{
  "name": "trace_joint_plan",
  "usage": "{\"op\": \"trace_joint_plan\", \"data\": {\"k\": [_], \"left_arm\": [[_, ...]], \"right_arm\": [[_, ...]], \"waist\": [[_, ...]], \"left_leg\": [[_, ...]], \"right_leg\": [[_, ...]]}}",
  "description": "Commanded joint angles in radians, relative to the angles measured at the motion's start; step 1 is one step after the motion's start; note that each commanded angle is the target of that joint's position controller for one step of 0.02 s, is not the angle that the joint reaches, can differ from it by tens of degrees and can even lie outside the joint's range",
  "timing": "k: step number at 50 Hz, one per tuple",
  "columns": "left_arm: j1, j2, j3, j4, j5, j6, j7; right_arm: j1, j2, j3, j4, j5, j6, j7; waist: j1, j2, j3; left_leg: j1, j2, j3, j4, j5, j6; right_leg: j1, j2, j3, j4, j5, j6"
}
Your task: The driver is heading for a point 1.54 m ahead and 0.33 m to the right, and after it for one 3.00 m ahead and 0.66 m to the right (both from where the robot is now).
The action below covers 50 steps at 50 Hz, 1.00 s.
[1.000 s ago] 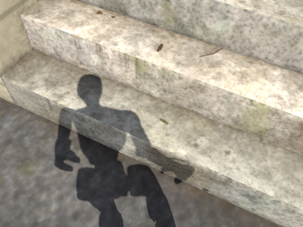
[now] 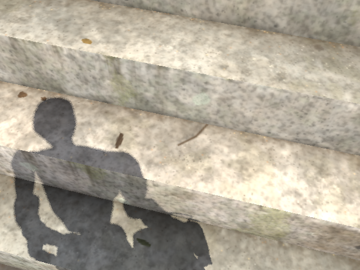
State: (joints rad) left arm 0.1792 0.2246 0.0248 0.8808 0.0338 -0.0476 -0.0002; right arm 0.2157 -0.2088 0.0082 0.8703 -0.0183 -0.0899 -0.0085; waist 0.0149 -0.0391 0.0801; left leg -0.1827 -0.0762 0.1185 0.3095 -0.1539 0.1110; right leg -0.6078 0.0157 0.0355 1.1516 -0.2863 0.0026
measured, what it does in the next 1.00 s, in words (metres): climbs: right foot 0.21 m higher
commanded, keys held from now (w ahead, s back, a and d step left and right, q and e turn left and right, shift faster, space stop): e+shift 0.44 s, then shift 0.06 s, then q+shift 0.50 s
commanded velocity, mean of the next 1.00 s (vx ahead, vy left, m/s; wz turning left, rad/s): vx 0.06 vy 0.00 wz -0.23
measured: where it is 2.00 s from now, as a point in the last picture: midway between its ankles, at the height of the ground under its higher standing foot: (251, 96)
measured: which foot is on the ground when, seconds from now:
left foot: down 0.00-0.54, up 0.56-1.00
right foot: up 0.00-0.50, down 0.52-1.00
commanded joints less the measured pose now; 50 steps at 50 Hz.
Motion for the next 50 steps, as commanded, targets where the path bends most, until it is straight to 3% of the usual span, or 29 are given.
{"op": "trace_joint_plan", "data": {"k": [1, 5, 8, 14, 15, 17, 20, 21, 23, 24, 25, 26, 27, 28, 29, 30, 31, 32, 33, 34, 35, 37, 39, 40, 42, 44, 47, 48, 50], "left_arm": [[0.138, 0.055, 0.028, -0.006, 0.008, 0.034, 0.006], [-0.082, 0.058, 0.045, -0.12, 0.014, 0.081, 0.053], [-0.159, 0.04, 0.046, -0.176, 0.013, 0.108, 0.07], [-0.273, 0.008, 0.034, -0.294, 0.012, 0.137, 0.044], [-0.303, -0.015, 0.034, -0.312, 0.011, 0.142, 0.049], [-0.437, -0.054, 0.008, -0.419, 0.01, 0.139, 0.055], [-0.52, -0.064, -0.013, -0.509, 0.004, 0.119, 0.052], [-0.525, -0.102, -0.037, -0.567, 0.012, 0.119, 0.041], [-0.447, -0.095, -0.049, -0.591, 0.005, 0.126, 0.03], [-0.306, -0.084, -0.06, -0.559, -0.031, 0.131, 0.023], [-0.162, -0.008, -0.022, -0.473, -0.045, 0.142, 0.02], [0.091, 0.065, 0.011, -0.407, -0.031, 0.132, 0.021], [0.248, 0.148, 0.056, -0.372, -0.012, 0.119, 0.04], [0.111, 0.328, 0.117, -0.409, -0.022, 0.112, 0.059], [0.007, 0.202, 0.09, -0.418, -0.021, 0.106, 0.073], [-0.047, 0.084, 0.034, -0.367, -0.003, 0.104, 0.078], [-0.147, 0.008, 0.008, -0.334, 0.007, 0.113, 0.083], [-0.197, -0.049, -0.018, -0.306, -0.002, 0.107, 0.082], [-0.21, -0.069, -0.025, -0.283, 0.003, 0.099, 0.067], [-0.191, -0.054, -0.02, -0.274, 0.013, 0.082, 0.05], [-0.153, -0.036, -0.015, -0.249, 0.021, 0.065, 0.04], [-0.132, -0.015, -0.004, -0.231, 0.015, 0.056, 0.037], [-0.094, -0.025, -0.004, -0.227, 0.01, 0.045, 0.051], [-0.082, -0.019, -0.009, -0.248, 0.002, 0.046, 0.071], [-0.06, 0.01, 0.003, -0.267, 0.016, 0.045, 0.092], [-0.038, 0.023, 0.01, -0.288, 0.02, 0.043, 0.103], [-0.031, 0.021, 0.016, -0.324, 0.015, 0.032, 0.112], [-0.043, 0.037, 0.027, -0.332, 0.013, 0.026, 0.113], [-0.042, 0.04, 0.035, -0.338, 0.011, 0.031, 0.116]], "right_arm": [[0.019, -0.155, -0.043, -0.057, -0.002, 0.007, -0.03], [0.149, -0.156, -0.056, -0.022, -0.018, 0.038, -0.059], [0.183, -0.15, -0.058, -0.014, -0.026, 0.041, -0.069], [0.2, -0.155, -0.057, -0.011, -0.018, 0.038, -0.063], [0.23, -0.162, -0.056, -0.015, -0.024, 0.037, -0.057], [0.262, -0.174, -0.059, -0.008, -0.035, 0.038, -0.041], [0.3, -0.15, -0.046, 0.014, -0.039, 0.038, -0.038], [0.263, -0.141, -0.042, 0.025, -0.031, 0.054, -0.039], [0.189, -0.183, -0.053, -0.002, -0.031, 0.056, -0.041], [0.075, -0.299, -0.082, -0.072, -0.011, 0.058, -0.025], [0.068, -0.322, -0.089, -0.115, 0.021, 0.061, -0.011], [0.031, -0.357, -0.09, -0.128, 0.066, 0.041, 0.014], [-0.14, -0.358, -0.098, -0.211, 0.092, 0.01, 0.047], [-0.087, -0.223, -0.067, -0.278, 0.051, -0.001, 0.077], [-0.029, -0.1, -0.036, -0.252, 0.01, 0.019, 0.067], [0.017, -0.045, -0.022, -0.226, 0.023, 0.057, 0.054], [0.08, -0.031, -0.037, -0.236, -0.009, 0.092, 0.023], [0.08, -0.01, -0.037, -0.252, -0.045, 0.118, -0.006], [0.133, -0.012, -0.046, -0.218, -0.054, 0.138, -0.027], [0.132, -0.004, -0.056, -0.228, -0.053, 0.14, -0.048], [0.093, 0.004, -0.055, -0.248, -0.037, 0.136, -0.058], [0.012, 0.027, -0.051, -0.306, -0.028, 0.136, -0.065], [-0.019, 0.017, -0.058, -0.313, -0.023, 0.144, -0.067], [-0.049, 0.005, -0.063, -0.329, -0.014, 0.15, -0.068], [-0.051, 0.014, -0.075, -0.323, -0.018, 0.169, -0.082], [-0.062, 0.008, -0.087, -0.336, -0.033, 0.184, -0.084], [-0.071, -0.01, -0.104, -0.335, -0.055, 0.201, -0.07], [-0.063, -0.025, -0.107, -0.34, -0.063, 0.19, -0.058], [-0.089, -0.006, -0.101, -0.336, -0.049, 0.178, -0.024]], "waist": [[0.019, 0.184, -0.21], [-0.042, 0.111, -0.102], [-0.036, 0.038, -0.054], [-0.041, 0.089, -0.009], [-0.072, 0.16, -0.025], [-0.089, 0.143, 0.016], [-0.08, 0.074, 0.049], [-0.021, 0.091, 0.044], [0.024, 0.131, -0.081], [0.096, 0.194, -0.195], [0.09, 0.15, -0.331], [0.174, 0.275, -0.489], [0.329, 0.133, -0.537], [0.189, -0.207, -0.689], [0.108, 0.012, -0.671], [0.042, 0.097, -0.518], [-0.048, 0.074, -0.278], [-0.098, 0.023, -0.116], [-0.118, -0.015, -0.075], [-0.108, -0.043, -0.118], [-0.098, -0.023, -0.134], [-0.099, -0.002, -0.127], [-0.073, -0.005, -0.084], [-0.06, -0.032, -0.096], [-0.046, -0.049, -0.128], [-0.04, -0.039, -0.14], [-0.031, -0.051, -0.141], [-0.036, -0.057, -0.16], [-0.028, -0.079, -0.144]], "left_leg": [[0.121, 0.304, 0.017, 0.032, 1.031, 0.084], [0.222, 0.422, -0.045, 0.009, 0.795, 0.172], [0.351, 0.439, -0.058, -0.007, 0.545, 0.134], [0.351, 0.405, 0.057, -0.02, 0.494, 0.085], [0.442, 0.453, 0.029, -0.002, 0.626, 0.107], [0.571, 0.536, 0.03, -0.044, 0.668, 0.088], [0.541, 0.465, 0.126, -0.097, 0.564, 0.018], [0.429, 0.375, 0.192, -0.081, 0.68, -0.013], [0.343, 0.292, 0.26, -0.056, 0.846, -0.018], [0.205, 0.316, 0.259, 0.011, 1.302, 0.013], [0.176, 0.349, 0.205, 0.159, 1.586, 0.041], [0.098, 0.379, 0.143, 0.453, 1.869, 0.024], [-0.304, 0.207, 0.096, 0.963, 1.041, -0.072], [-0.436, -0.054, -0.087, 1.453, -0.144, -0.124], [-0.351, 0.008, -0.339, 1.524, -0.08, -0.096], [-0.337, 0.031, -0.343, 1.45, -0.043, -0.116], [-0.377, 0.058, -0.267, 1.463, -0.034, -0.143], [-0.424, 0.07, -0.258, 1.433, -0.034, -0.141], [-0.433, 0.02, -0.188, 1.506, -0.031, -0.145], [-0.487, -0.011, -0.191, 1.657, -0.028, -0.134], [-0.542, -0.014, -0.2, 1.698, -0.019, -0.123], [-0.654, 0.036, -0.229, 1.598, 0.021, -0.135], [-0.733, 0.028, -0.192, 1.566, 0.071, -0.154], [-0.724, 0.039, -0.168, 1.476, 0.061, -0.175], [-0.723, 0.029, -0.127, 1.582, 0.059, -0.19], [-0.756, 0.047, -0.139, 1.573, 0.042, -0.194], [-0.744, 0.068, -0.141, 1.505, 0.05, -0.202], [-0.702, 0.09, -0.119, 1.397, 0.025, -0.198], [-0.63, 0.137, -0.087, 1.077, -0.023, -0.178]], "right_leg": [[0.032, 0.016, -0.115, 0.214, -0.005, 0.012], [-0.349, -0.023, -0.089, 0.693, -0.206, 0.007], [-0.564, -0.035, -0.073, 0.837, -0.251, -0.003], [-0.608, -0.036, -0.119, 0.727, -0.242, 0.022], [-0.72, -0.022, -0.144, 0.938, -0.297, 0.011], [-0.973, -0.067, -0.099, 1.104, -0.461, -0.036], [-0.974, -0.077, -0.142, 0.94, -0.466, -0.056], [-0.861, -0.097, -0.159, 0.761, -0.45, -0.053], [-0.557, -0.082, -0.205, 0.497, -0.259, -0.045], [-0.167, -0.039, -0.207, 0.186, -0.339, -0.096], [0.109, 0.078, -0.301, 0.143, -0.278, -0.101], [0.431, 0.12, -0.176, 0.095, -0.232, -0.172], [0.721, -0.026, 0.236, -0.229, 0.057, -0.322], [0.687, -0.318, 0.869, -0.688, 0.491, -0.398], [0.49, -0.327, 0.769, -0.661, 0.201, -0.318], [0.286, -0.326, 0.623, -0.639, -0.075, -0.27], [0.064, -0.286, 0.512, -0.589, -0.168, -0.24], [-0.073, -0.238, 0.362, -0.507, -0.138, -0.214], [-0.133, -0.21, 0.232, -0.458, -0.059, -0.222], [-0.102, -0.229, 0.207, -0.454, 0.019, -0.241], [-0.065, -0.235, 0.183, -0.468, -0.002, -0.237], [0.028, -0.253, 0.135, -0.526, 0.045, -0.194], [0.089, -0.265, 0.075, -0.566, 0.135, -0.204], [0.145, -0.309, 0.064, -0.629, 0.27, -0.229], [0.218, -0.352, 0.036, -0.632, 0.417, -0.278], [0.309, -0.369, 0.003, -0.643, 0.387, -0.275], [0.399, -0.375, -0.054, -0.654, 0.337, -0.263], [0.423, -0.387, -0.08, -0.687, 0.258, -0.251], [0.446, -0.358, -0.146, -0.691, 0.114, -0.2]]}}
